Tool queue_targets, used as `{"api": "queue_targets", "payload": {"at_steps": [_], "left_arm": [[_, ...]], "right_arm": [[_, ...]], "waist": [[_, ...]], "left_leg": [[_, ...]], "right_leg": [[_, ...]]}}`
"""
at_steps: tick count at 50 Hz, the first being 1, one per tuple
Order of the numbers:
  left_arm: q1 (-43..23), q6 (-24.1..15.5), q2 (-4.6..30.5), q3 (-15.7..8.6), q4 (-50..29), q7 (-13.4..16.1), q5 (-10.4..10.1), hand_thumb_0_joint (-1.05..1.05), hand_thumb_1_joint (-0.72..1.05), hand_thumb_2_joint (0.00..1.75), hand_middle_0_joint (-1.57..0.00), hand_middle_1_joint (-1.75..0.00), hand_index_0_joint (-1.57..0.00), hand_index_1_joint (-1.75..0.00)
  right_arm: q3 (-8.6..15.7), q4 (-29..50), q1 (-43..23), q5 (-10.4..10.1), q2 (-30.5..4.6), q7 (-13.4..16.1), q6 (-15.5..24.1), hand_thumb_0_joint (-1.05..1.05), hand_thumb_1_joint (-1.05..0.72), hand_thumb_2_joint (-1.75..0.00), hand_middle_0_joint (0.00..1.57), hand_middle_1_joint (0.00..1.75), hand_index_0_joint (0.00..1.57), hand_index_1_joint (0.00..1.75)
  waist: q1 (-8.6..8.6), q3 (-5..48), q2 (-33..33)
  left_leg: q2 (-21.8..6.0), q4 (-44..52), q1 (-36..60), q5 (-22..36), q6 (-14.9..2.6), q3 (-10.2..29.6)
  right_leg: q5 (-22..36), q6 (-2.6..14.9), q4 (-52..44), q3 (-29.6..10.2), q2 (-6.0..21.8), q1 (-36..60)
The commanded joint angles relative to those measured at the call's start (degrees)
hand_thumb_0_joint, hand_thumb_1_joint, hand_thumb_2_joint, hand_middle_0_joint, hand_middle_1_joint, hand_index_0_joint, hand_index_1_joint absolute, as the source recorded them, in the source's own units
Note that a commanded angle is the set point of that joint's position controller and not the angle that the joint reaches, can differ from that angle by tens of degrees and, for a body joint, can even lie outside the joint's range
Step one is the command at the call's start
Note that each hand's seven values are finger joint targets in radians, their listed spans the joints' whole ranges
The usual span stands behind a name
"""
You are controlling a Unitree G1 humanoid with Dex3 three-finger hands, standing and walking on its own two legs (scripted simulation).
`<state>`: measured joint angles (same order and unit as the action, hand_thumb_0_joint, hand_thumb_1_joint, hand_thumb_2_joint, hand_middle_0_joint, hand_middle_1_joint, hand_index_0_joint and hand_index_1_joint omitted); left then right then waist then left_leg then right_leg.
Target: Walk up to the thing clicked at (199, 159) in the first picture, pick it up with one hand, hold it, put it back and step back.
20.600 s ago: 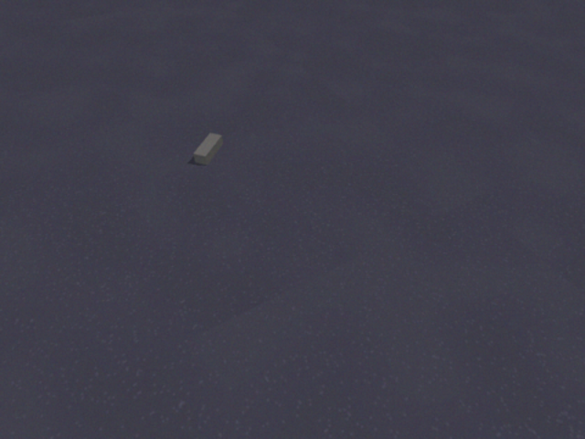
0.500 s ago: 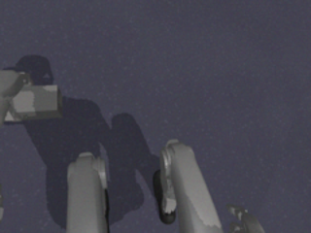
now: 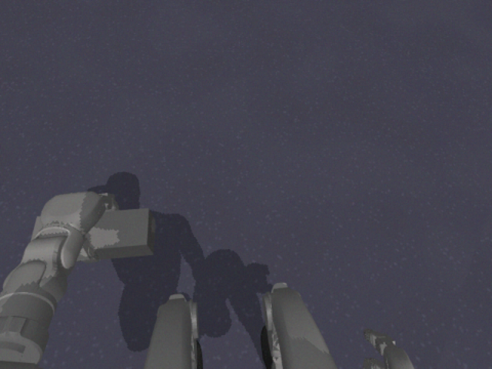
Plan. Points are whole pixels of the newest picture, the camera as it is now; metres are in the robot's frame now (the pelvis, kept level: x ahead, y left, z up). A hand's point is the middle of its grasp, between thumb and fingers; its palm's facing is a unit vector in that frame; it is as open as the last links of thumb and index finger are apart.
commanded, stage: lift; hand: left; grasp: from above
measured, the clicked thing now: (97, 236) +0.38 +0.24 -0.12
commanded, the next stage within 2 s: hold in 0.60 s
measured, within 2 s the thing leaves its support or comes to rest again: neither
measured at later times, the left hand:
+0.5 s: hand (72, 213) +0.36 +0.22 +0.04, palm faces -0.45 -0.07 -0.89, open 9.8 cm
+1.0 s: hand (54, 182) +0.38 +0.22 +0.09, palm faces -0.48 -0.06 -0.88, open 9.8 cm
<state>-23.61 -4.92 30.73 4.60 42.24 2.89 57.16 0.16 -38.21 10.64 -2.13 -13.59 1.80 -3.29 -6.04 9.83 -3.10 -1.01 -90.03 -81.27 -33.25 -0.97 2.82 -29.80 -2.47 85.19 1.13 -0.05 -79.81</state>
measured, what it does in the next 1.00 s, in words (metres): rises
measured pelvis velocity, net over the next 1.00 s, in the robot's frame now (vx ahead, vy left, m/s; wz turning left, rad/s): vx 0.08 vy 0.00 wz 0.01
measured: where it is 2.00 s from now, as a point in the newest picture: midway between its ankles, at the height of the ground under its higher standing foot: outside the picture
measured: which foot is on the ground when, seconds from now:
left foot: down 0.00-1.00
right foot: down 0.00-1.00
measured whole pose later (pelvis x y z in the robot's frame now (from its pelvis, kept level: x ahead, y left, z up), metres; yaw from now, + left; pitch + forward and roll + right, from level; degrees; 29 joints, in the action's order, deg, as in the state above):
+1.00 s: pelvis +0.08 +0.00 +0.16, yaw +0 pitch +8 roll -1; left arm -16.5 -1.3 23.1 11.8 43.8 2.8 57.7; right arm 2.7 -40.7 13.9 -2.9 -14.0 2.8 -1.4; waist -2.0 4.7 -2.0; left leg -0.9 -42.7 -29.0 -21.6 -0.6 -0.8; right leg -18.6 -1.9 40.0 -1.5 0.5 -29.3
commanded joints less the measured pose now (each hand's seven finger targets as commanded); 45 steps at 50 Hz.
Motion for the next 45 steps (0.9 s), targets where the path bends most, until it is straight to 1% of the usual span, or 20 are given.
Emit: {"api": "queue_targets", "payload": {"at_steps": [1, 3, 5, 11, 14, 15, 16, 18, 20, 21, 24, 26, 28, 30, 32, 33, 35, 37, 40, 45], "left_arm": [[-16.7, 0.2, 11.5, -4.1, -9.2, 4.2, 0.0, 0.0, 0.7, 0.65, -0.99, -0.62, -1.02, -0.58], [-16.5, 0.3, 11.6, -4.1, -8.1, 5.0, 0.8, 0.0, 0.7, 0.64, -0.99, -0.61, -1.02, -0.58], [-18.9, 0.3, 10.5, -3.0, -8.2, 6.0, 0.9, 0.0, 0.68, 0.64, -0.97, -0.63, -1.0, -0.59], [-17.2, 1.4, 8.1, -1.7, -3.7, 7.5, 1.7, 0.0, 0.67, 0.65, -0.97, -0.64, -1.0, -0.61], [-17.4, 2.0, 6.0, -0.1, -3.7, 7.9, 1.2, 0.0, 0.67, 0.65, -0.97, -0.64, -1.01, -0.61], [-18.2, 2.1, 6.3, 0.0, -4.4, 8.0, 1.3, 0.0, 0.68, 0.65, -0.97, -0.65, -1.01, -0.62], [-14.9, 2.5, 7.5, -1.6, -1.9, 8.2, 1.3, 0.0, 0.67, 0.64, -0.97, -0.65, -1.0, -0.61], [-16.9, 2.6, 5.6, 0.3, -4.3, 8.1, 1.1, 0.0, 0.69, 0.63, -0.97, -0.66, -1.02, -0.61], [-16.0, 3.1, 6.6, -0.3, -3.4, 8.2, 1.1, 0.0, 0.71, 0.63, -0.98, -0.67, -1.03, -0.62], [-15.9, 3.2, 5.9, 0.0, -3.6, 8.2, 1.0, 0.0, 0.7, 0.63, -0.98, -0.66, -1.02, -0.61], [-14.7, 3.4, 4.6, 0.6, -4.0, 7.9, 0.6, 0.0, 0.73, 0.62, -0.98, -0.68, -1.04, -0.62], [-15.1, 3.4, 4.9, 1.0, -4.8, 7.7, 0.5, 0.0, 0.72, 0.62, -0.98, -0.67, -1.04, -0.62], [-14.4, 3.3, 6.0, 0.2, -4.9, 7.8, 0.8, 0.0, 0.74, 0.63, -1.0, -0.66, -1.05, -0.61], [-14.6, 3.5, 3.9, 1.7, -6.5, 7.4, 0.5, 0.0, 0.74, 0.65, -1.0, -0.66, -1.05, -0.61], [-13.7, 3.7, 5.1, 0.6, -6.4, 7.3, 0.3, 0.0, 0.74, 0.64, -1.0, -0.66, -1.06, -0.61], [-14.8, 3.7, 3.7, 1.8, -7.7, 7.1, 0.2, 0.0, 0.72, 0.66, -1.0, -0.67, -1.05, -0.62], [-14.2, 3.9, 4.7, 1.5, -7.1, 6.9, 0.7, 0.0, 0.74, 0.65, -1.0, -0.68, -1.06, -0.62], [-14.4, 3.9, 4.1, 1.7, -7.6, 6.4, 0.2, 0.0, 0.75, 0.59, -0.98, -0.66, -1.05, -0.59], [-13.6, 3.8, 3.5, 2.7, -7.2, 4.9, 0.7, 0.0, 0.75, 0.63, -1.0, -0.65, -1.06, -0.59], [-13.2, 3.3, 4.6, 2.0, -9.7, 2.9, 0.3, 0.0, 0.75, 0.66, -1.0, -0.67, -1.06, -0.61]], "right_arm": [[3.8, 3.4, 3.8, -0.1, -9.7, 1.7, 3.2, 0.0, -0.89, -0.9, 0.2, 0.3, 0.2, 0.3], [3.9, 3.0, 4.1, -0.2, -9.7, 1.9, 3.9, 0.0, -0.89, -0.9, 0.2, 0.3, 0.2, 0.3], [3.9, 2.4, 4.2, -0.1, -9.4, 2.0, 4.6, 0.0, -0.89, -0.9, 0.2, 0.3, 0.2, 0.3], [4.5, 1.1, 4.5, 0.1, -9.2, 1.9, 6.0, 0.0, -0.9, -0.9, 0.2, 0.3, 0.2, 0.3], [4.5, 1.0, 4.6, 0.0, -8.9, 1.8, 6.4, 0.0, -0.9, -0.9, 0.2, 0.3, 0.2, 0.3], [4.5, 0.8, 4.6, 0.0, -8.8, 1.9, 6.5, 0.0, -0.89, -0.9, 0.2, 0.3, 0.2, 0.3], [4.9, 0.7, 5.0, 0.1, -9.2, 1.9, 6.4, 0.0, -0.9, -0.9, 0.2, 0.3, 0.2, 0.3], [4.7, 1.0, 5.1, 0.1, -8.9, 1.7, 6.4, 0.0, -0.9, -0.9, 0.2, 0.3, 0.2, 0.3], [4.8, 1.3, 4.8, 0.0, -9.0, 1.7, 6.4, 0.0, -0.9, -0.9, 0.2, 0.3, 0.2, 0.3], [4.8, 1.2, 4.7, 0.0, -8.8, 1.6, 6.3, 0.0, -0.9, -0.9, 0.2, 0.3, 0.2, 0.3], [4.9, 1.4, 4.5, 0.2, -8.7, 1.6, 6.3, 0.0, -0.89, -0.9, 0.2, 0.3, 0.2, 0.3], [5.0, 1.9, 3.8, 0.1, -8.9, 1.5, 6.2, 0.0, -0.9, -0.9, 0.2, 0.3, 0.2, 0.3], [5.0, 2.1, 3.3, 0.0, -8.7, 1.6, 5.9, 0.0, -0.89, -0.9, 0.2, 0.3, 0.2, 0.3], [4.9, 2.4, 3.2, -0.1, -8.4, 1.5, 5.7, 0.0, -0.89, -0.9, 0.2, 0.3, 0.2, 0.3], [5.1, 2.0, 3.5, -0.1, -8.6, 1.5, 5.6, 0.0, -0.89, -0.9, 0.2, 0.3, 0.2, 0.3], [5.0, 1.9, 3.7, -0.1, -8.3, 1.5, 5.5, 0.0, -0.89, -0.9, 0.2, 0.3, 0.2, 0.3], [5.3, 1.9, 3.7, -0.2, -8.8, 1.6, 5.3, 0.0, -0.89, -0.9, 0.2, 0.3, 0.2, 0.3], [5.2, 1.6, 3.8, -0.2, -8.6, 1.6, 5.0, 0.0, -0.89, -0.89, 0.2, 0.3, 0.2, 0.3], [5.3, 2.2, 3.3, -0.4, -8.9, 1.5, 4.5, 0.0, -0.89, -0.89, 0.2, 0.3, 0.2, 0.3], [5.3, 3.0, 3.0, -0.5, -9.0, 1.4, 4.0, 0.0, -0.89, -0.89, 0.2, 0.3, 0.2, 0.3]], "waist": [[-0.43, 21.3, -4.0], [0.31, 20.8, -4.0], [0.24, 19.6, -3.9], [1.51, 17.0, -3.2], [1.38, 16.0, -2.1], [1.7, 16.1, -2.3], [2.39, 15.9, -1.3], [2.21, 15.5, -1.2], [2.67, 13.7, -0.2], [2.43, 14.0, -0.6], [2.59, 13.5, -0.3], [2.82, 12.5, -1.3], [3.29, 11.6, -0.6], [3.28, 12.6, -0.4], [3.44, 13.6, -0.4], [3.09, 13.8, -1.1], [3.41, 12.9, -0.5], [3.33, 12.7, -0.6], [3.24, 11.3, -0.1], [3.92, 10.9, -0.5]], "left_leg": [[0.4, 22.8, 24.6, 0.9, -0.4, 1.3], [0.5, 25.1, 27.7, 2.0, -0.19, 1.0], [0.7, 27.2, 29.3, 2.4, -0.19, 0.6], [1.1, 33.3, 35.6, 5.9, 0.11, -0.6], [1.2, 36.1, 39.2, 8.6, 0.18, -1.2], [1.3, 36.7, 40.3, 10.3, 0.24, -1.5], [1.2, 37.5, 41.7, 12.1, 0.36, -1.5], [1.5, 38.7, 43.0, 14.1, 0.29, -2.0], [1.7, 40.5, 44.5, 14.3, 0.19, -2.3], [1.7, 41.2, 45.7, 14.7, 0.33, -2.3], [1.5, 43.4, 48.6, 16.6, 0.59, -2.2], [1.4, 45.4, 50.6, 16.5, 0.77, -2.4], [1.5, 46.8, 51.5, 16.6, 0.68, -2.2], [1.6, 47.6, 53.7, 18.6, 0.65, -2.4], [1.6, 48.2, 55.5, 21.4, 0.93, -2.4], [1.4, 48.5, 56.5, 23.4, 1.1, -2.2], [1.6, 49.3, 57.7, 25.1, 1.09, -2.4], [1.4, 50.1, 58.6, 27.1, 1.14, -2.6], [1.3, 51.4, 60.5, 28.3, 1.19, -2.6], [1.3, 53.0, 62.3, 31.4, 1.34, -2.5]], "right_leg": [[2.7, 3.04, -16.9, 1.1, -1.7, 19.1], [3.2, 3.14, -19.6, 0.5, -1.8, 22.1], [3.3, 3.1, -22.6, 0.0, -1.8, 24.8], [5.7, 2.94, -29.4, -0.5, -2.2, 32.1], [7.8, 3.03, -32.7, -0.7, -2.1, 35.5], [9.2, 3.03, -33.6, -0.9, -2.1, 37.0], [10.4, 3.03, -34.4, -0.6, -2.2, 38.5], [12.5, 3.02, -36.1, -1.0, -2.0, 40.6], [12.5, 2.9, -38.3, -1.2, -2.0, 42.4], [12.8, 2.96, -38.8, -1.3, -1.9, 42.9], [14.3, 2.98, -40.7, -1.1, -2.1, 45.0], [14.1, 3.05, -42.0, -0.9, -2.0, 45.7], [14.0, 2.99, -43.7, -1.1, -2.0, 47.2], [15.8, 2.99, -44.6, -1.3, -1.9, 48.8], [17.9, 3.05, -44.9, -1.2, -2.1, 50.5], [19.5, 3.16, -44.9, -1.1, -2.2, 50.4], [20.8, 3.17, -45.9, -1.1, -2.2, 51.8], [22.4, 3.27, -46.3, -1.0, -2.2, 52.3], [23.1, 3.29, -47.5, -0.7, -2.3, 53.2], [25.1, 3.31, -48.8, -0.6, -2.4, 55.9]]}}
